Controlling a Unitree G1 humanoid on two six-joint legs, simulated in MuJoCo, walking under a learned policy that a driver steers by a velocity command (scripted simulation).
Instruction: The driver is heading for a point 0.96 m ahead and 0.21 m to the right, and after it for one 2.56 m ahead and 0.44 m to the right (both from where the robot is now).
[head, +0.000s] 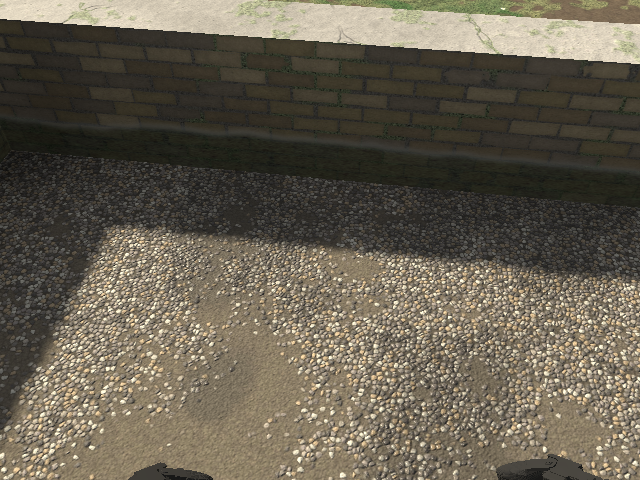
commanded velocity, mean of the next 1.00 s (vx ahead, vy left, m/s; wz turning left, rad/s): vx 0.50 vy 0.00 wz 0.00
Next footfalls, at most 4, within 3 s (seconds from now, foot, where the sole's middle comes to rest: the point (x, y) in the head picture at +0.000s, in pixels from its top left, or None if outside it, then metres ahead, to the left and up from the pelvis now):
none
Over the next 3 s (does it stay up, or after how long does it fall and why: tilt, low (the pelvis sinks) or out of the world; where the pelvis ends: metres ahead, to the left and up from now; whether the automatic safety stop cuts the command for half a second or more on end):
stays up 0.00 0.00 0.00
